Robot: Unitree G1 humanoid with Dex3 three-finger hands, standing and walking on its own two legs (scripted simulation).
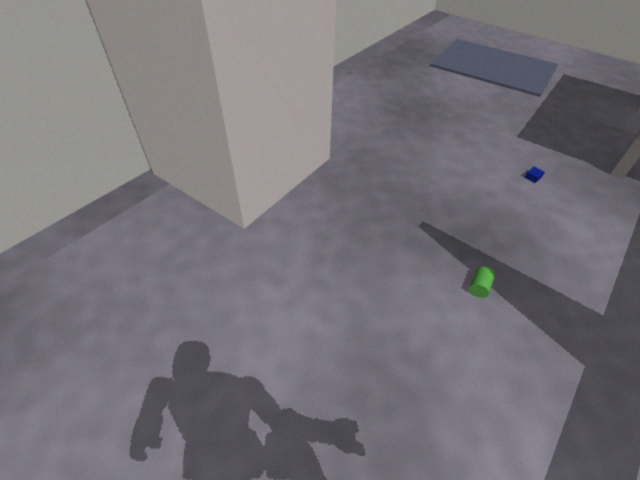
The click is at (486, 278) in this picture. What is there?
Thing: lying can
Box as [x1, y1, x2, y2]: [469, 266, 494, 297]
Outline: 481,266 476,269 469,290 476,296 484,297 489,292 494,277 494,272 488,267
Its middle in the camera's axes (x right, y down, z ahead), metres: +0.63 +0.16 +1.50
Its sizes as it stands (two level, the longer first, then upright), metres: 0.100 0.072 0.072
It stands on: the floor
